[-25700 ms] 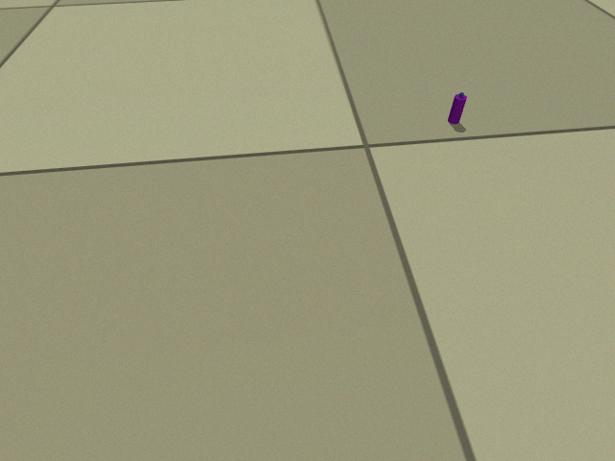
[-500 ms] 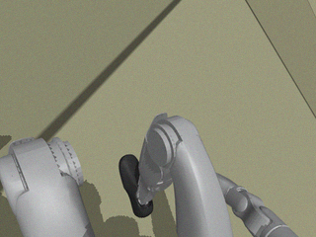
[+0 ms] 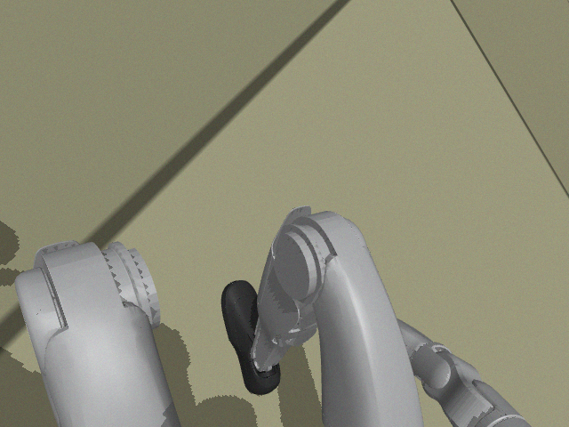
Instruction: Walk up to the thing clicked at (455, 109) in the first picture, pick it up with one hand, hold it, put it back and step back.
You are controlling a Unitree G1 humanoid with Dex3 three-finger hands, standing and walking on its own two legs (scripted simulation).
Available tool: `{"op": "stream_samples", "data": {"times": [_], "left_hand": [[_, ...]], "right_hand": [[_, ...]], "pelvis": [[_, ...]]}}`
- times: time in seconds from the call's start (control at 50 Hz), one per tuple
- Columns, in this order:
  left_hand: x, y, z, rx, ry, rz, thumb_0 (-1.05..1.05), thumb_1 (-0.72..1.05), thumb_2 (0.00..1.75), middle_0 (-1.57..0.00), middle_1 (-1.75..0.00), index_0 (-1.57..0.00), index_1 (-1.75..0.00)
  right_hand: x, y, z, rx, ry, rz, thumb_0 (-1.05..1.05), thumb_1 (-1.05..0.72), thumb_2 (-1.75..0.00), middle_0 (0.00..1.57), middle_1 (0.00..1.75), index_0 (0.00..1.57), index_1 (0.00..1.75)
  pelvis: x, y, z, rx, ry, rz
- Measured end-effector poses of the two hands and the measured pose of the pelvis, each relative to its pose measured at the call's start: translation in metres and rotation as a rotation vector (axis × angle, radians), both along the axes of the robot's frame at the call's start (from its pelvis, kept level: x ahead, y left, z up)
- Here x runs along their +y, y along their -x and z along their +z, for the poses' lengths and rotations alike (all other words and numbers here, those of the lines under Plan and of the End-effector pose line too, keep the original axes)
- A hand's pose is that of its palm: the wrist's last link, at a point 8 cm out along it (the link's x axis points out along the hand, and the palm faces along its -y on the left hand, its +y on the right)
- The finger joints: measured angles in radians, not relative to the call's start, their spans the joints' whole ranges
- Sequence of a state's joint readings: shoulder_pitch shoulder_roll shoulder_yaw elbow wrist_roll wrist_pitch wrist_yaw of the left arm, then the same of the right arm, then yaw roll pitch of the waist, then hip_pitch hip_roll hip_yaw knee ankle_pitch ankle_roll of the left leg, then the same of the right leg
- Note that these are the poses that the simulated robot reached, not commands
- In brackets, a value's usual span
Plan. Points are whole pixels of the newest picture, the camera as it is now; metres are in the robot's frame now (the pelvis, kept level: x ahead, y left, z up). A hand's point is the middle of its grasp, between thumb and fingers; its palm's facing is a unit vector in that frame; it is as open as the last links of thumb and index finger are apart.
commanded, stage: withdraw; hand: left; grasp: from the side
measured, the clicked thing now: out of the picture +0.41 +0.32 -0.20
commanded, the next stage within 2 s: rise in 0.12 s
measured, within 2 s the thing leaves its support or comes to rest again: neither
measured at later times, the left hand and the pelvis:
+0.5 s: hand out of the picture +0.33 +0.42 -0.05, palm faces +0.43 -0.85 -0.32, open 17.4 cm; pelvis +0.01 -0.01 +0.05, yaw +6 degrees
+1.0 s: hand out of the picture +0.24 +0.31 +0.16, palm faces +0.35 -0.82 -0.45, open 17.5 cm; pelvis +0.05 -0.02 +0.25, yaw +14 degrees
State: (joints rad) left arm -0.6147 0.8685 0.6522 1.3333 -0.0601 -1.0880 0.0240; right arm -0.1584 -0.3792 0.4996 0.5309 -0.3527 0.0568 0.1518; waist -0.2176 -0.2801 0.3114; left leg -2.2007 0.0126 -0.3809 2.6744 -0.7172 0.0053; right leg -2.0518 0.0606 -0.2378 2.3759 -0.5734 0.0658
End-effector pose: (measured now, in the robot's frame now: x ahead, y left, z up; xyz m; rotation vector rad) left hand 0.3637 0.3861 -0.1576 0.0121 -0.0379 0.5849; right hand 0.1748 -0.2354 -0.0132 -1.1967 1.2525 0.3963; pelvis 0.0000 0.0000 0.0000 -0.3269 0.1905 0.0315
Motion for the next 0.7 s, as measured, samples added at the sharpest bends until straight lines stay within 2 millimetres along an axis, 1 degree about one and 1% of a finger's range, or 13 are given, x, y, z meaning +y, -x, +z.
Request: {"op": "stream_samples", "data": {"times": [0.08, 0.14, 0.2, 0.26, 0.32, 0.38, 0.44, 0.5, 0.54, 0.6, 0.66, 0.7], "left_hand": [[0.025, 0.008, 0.025, -0.003, -0.039, -0.005, -0.01, -0.61, 0.09, -0.09, -0.05, -0.08, -0.06], [0.036, 0.017, 0.042, 0.02, -0.049, -0.049, -0.01, -0.61, 0.08, -0.07, -0.05, -0.07, -0.05], [0.041, 0.027, 0.054, 0.027, -0.028, -0.067, -0.01, -0.61, 0.07, -0.06, -0.04, -0.07, -0.04], [0.04, 0.035, 0.063, 0.03, 0.002, -0.077, -0.01, -0.61, 0.05, -0.05, -0.04, -0.06, -0.03], [0.04, 0.04, 0.067, 0.131, -0.011, -0.112, -0.01, -0.59, 0.05, -0.05, -0.04, -0.06, -0.03], [0.044, 0.048, 0.078, 0.23, -0.028, -0.123, -0.01, -0.58, 0.06, -0.06, -0.04, -0.06, -0.04], [0.056, 0.06, 0.1, 0.32, -0.081, -0.109, -0.01, -0.57, 0.07, -0.07, -0.05, -0.06, -0.05], [0.069, 0.076, 0.131, 0.395, -0.141, -0.074, -0.01, -0.55, 0.08, -0.07, -0.05, -0.06, -0.05], [0.074, 0.088, 0.151, 0.451, -0.173, -0.053, -0.01, -0.54, 0.08, -0.06, -0.06, -0.06, -0.06], [0.071, 0.106, 0.179, 0.538, -0.203, -0.035, -0.01, -0.53, 0.08, -0.06, -0.06, -0.06, -0.06], [0.056, 0.123, 0.201, 0.626, -0.208, -0.039, -0.01, -0.53, 0.07, -0.06, -0.06, -0.06, -0.06], [0.042, 0.132, 0.215, 0.676, -0.201, -0.044, -0.01, -0.53, 0.07, -0.06, -0.06, -0.06, -0.06]], "right_hand": [[-0.002, -0.003, 0.0, -0.028, -0.026, -0.034, 0.0, -0.91, -0.9, 0.21, 0.3, 0.21, 0.3], [-0.003, -0.007, -0.001, -0.059, -0.057, -0.067, 0.0, -0.91, -0.9, 0.21, 0.3, 0.21, 0.3], [-0.002, -0.014, -0.003, -0.089, -0.094, -0.093, 0.0, -0.9, -0.9, 0.21, 0.3, 0.21, 0.3], [0.001, -0.021, -0.004, -0.114, -0.129, -0.114, 0.0, -0.89, -0.9, 0.21, 0.3, 0.21, 0.3], [0.004, -0.029, -0.004, -0.164, -0.173, -0.186, 0.01, -0.89, -0.9, 0.21, 0.3, 0.21, 0.3], [0.008, -0.036, -0.003, -0.194, -0.219, -0.247, 0.01, -0.91, -0.9, 0.21, 0.3, 0.21, 0.3], [0.009, -0.039, -0.003, -0.21, -0.263, -0.305, 0.01, -0.92, -0.91, 0.21, 0.3, 0.2, 0.3], [0.008, -0.04, -0.004, -0.212, -0.307, -0.368, 0.01, -0.92, -0.91, 0.21, 0.3, 0.2, 0.3], [0.007, -0.04, -0.005, -0.208, -0.334, -0.413, 0.01, -0.92, -0.9, 0.21, 0.3, 0.2, 0.3], [0.006, -0.04, -0.004, -0.199, -0.371, -0.478, 0.01, -0.91, -0.9, 0.21, 0.3, 0.2, 0.3], [0.007, -0.043, 0.003, -0.195, -0.408, -0.523, 0.01, -0.91, -0.9, 0.21, 0.3, 0.2, 0.3], [0.01, -0.047, 0.012, -0.2, -0.431, -0.543, 0.01, -0.91, -0.9, 0.21, 0.3, 0.2, 0.3]], "pelvis": [[-0.002, -0.001, 0.003, 0.029, -0.01, 0.008], [-0.002, -0.002, 0.007, 0.057, -0.017, 0.014], [-0.001, -0.003, 0.01, 0.082, -0.024, 0.021], [-0.001, -0.004, 0.014, 0.108, -0.033, 0.028], [-0.002, -0.006, 0.019, 0.138, -0.045, 0.037], [-0.004, -0.008, 0.028, 0.177, -0.057, 0.048], [-0.005, -0.009, 0.039, 0.217, -0.069, 0.06], [-0.006, -0.011, 0.05, 0.262, -0.084, 0.072], [-0.007, -0.012, 0.059, 0.292, -0.097, 0.08], [-0.007, -0.013, 0.074, 0.333, -0.117, 0.09], [-0.009, -0.014, 0.094, 0.363, -0.137, 0.097], [-0.011, -0.015, 0.11, 0.377, -0.149, 0.101]]}}
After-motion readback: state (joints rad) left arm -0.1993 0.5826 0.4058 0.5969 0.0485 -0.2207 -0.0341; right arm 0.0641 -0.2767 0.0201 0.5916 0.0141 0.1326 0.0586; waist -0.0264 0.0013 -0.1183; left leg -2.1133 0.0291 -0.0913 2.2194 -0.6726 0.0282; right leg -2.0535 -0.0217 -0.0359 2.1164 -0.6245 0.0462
